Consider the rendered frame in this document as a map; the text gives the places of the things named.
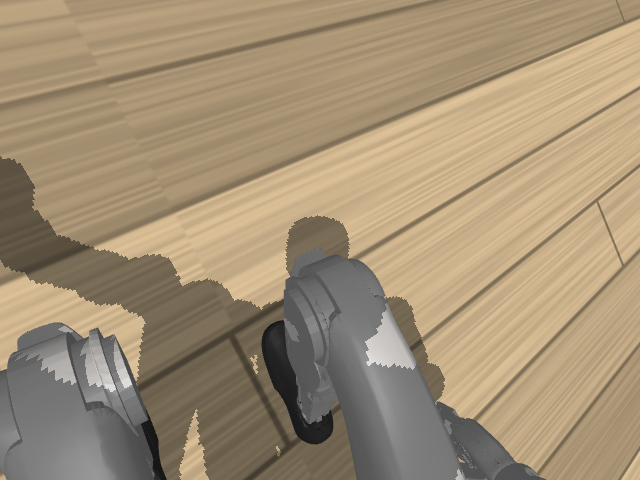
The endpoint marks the left robot foot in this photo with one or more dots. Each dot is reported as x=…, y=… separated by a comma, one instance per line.
x=152, y=440

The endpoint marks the right robot hand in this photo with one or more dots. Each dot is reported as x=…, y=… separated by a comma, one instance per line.
x=475, y=446

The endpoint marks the right robot arm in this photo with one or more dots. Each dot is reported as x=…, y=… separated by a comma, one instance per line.
x=517, y=471

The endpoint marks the right robot foot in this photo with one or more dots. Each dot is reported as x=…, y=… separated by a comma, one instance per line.
x=284, y=381

